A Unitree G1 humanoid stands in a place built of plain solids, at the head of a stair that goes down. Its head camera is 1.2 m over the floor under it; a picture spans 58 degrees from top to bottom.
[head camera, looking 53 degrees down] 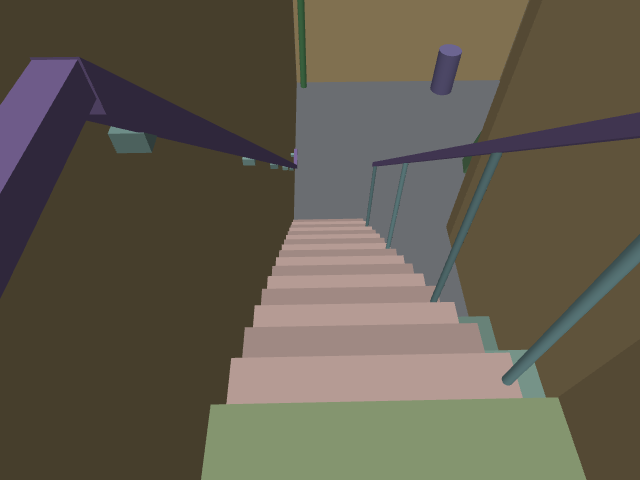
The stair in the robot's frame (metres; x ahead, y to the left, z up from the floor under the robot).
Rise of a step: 0.20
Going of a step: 0.21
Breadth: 0.94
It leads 1 degrees to the left of straight ahead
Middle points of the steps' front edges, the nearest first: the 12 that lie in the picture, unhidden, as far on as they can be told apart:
0.36 -0.18 0.00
0.57 -0.17 -0.20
0.78 -0.17 -0.41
0.99 -0.16 -0.61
1.20 -0.16 -0.82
1.41 -0.16 -1.02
1.62 -0.15 -1.22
1.83 -0.15 -1.43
2.04 -0.14 -1.63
2.25 -0.14 -1.84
2.46 -0.13 -2.04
2.67 -0.13 -2.25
